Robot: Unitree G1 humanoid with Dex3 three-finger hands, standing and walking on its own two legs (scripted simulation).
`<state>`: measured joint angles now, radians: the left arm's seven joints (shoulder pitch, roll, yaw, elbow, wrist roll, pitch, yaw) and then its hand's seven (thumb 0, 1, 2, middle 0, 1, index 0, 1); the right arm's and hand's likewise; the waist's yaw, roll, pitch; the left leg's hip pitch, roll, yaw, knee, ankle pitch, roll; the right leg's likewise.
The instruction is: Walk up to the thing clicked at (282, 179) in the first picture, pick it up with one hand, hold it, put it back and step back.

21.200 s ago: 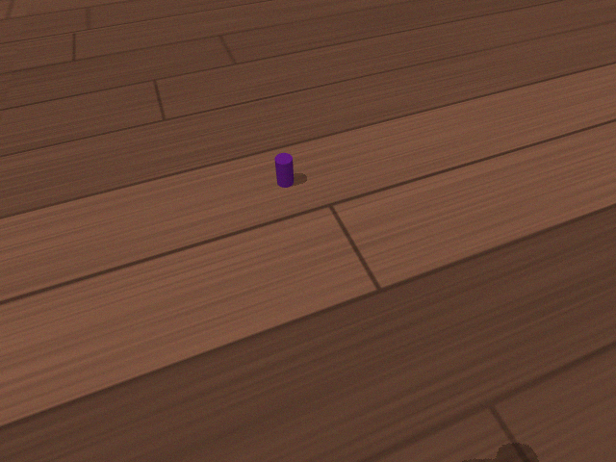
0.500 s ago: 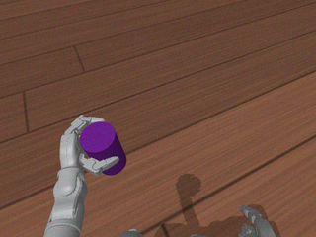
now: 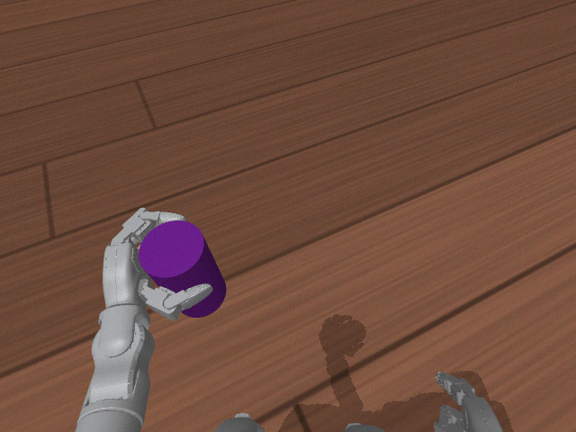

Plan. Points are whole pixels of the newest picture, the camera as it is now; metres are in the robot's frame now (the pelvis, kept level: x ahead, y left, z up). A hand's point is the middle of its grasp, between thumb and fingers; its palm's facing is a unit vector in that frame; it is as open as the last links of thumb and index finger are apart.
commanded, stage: hold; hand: left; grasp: from the side
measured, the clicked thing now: (187, 272) +0.32 +0.16 +0.02
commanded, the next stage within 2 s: crouch in 0.10 s
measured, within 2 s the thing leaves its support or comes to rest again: neither
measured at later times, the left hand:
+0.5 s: hand (178, 274) +0.33 +0.18 +0.00, palm faces +0.21 -0.98 +0.02, open 11.2 cm
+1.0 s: hand (195, 312) +0.37 +0.21 -0.24, palm faces +0.25 -0.97 -0.02, open 11.3 cm
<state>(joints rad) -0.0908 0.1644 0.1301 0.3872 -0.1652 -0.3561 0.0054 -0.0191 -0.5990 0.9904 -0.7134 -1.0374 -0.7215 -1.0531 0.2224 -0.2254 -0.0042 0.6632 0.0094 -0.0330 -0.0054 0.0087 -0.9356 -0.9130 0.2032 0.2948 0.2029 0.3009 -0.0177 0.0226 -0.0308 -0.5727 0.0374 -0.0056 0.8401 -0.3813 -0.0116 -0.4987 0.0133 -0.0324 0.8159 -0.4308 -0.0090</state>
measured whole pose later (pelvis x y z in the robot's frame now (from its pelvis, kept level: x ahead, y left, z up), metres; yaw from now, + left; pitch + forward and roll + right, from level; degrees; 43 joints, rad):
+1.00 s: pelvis -0.05 +0.01 -0.21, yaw -4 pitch +33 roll -4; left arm -0.48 0.27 0.36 0.92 -0.14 -0.76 -0.04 -0.02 -0.61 1.01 -0.71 -1.04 -0.72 -1.06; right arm 0.11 -0.24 0.00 0.70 -0.07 -0.03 0.10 0.01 -0.92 -0.92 0.20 0.29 0.20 0.30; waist -0.05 0.00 -0.19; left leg -1.71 0.06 -0.05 1.78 -0.65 0.00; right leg -1.62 0.03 -0.06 1.76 -0.71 -0.01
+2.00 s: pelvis -0.08 +0.01 -0.43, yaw -12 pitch +26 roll -9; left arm -0.70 0.64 0.63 1.16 -0.12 -0.78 -0.18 -0.02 -0.59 0.97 -0.72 -1.02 -0.73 -1.04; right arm 0.01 -0.31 0.20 0.69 -0.19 0.05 0.10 0.00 -0.92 -0.91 0.21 0.30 0.21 0.30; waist -0.18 -0.10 0.07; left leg -2.30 0.07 -0.21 2.50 -0.68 -0.02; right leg -2.16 0.07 -0.18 2.42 -0.74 -0.01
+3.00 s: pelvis -0.09 +0.02 -0.45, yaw -17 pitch +16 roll -14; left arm -0.67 0.86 0.69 1.36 -0.14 -0.92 -0.11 -0.02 -0.59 0.97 -0.72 -1.01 -0.73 -1.03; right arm -0.13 -0.37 0.44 0.59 -0.31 0.05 0.11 0.00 -0.92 -0.91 0.21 0.30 0.21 0.30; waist -0.24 -0.23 0.27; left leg -2.26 0.07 -0.34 2.63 -0.70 -0.01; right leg -2.10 0.11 -0.27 2.46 -0.70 0.03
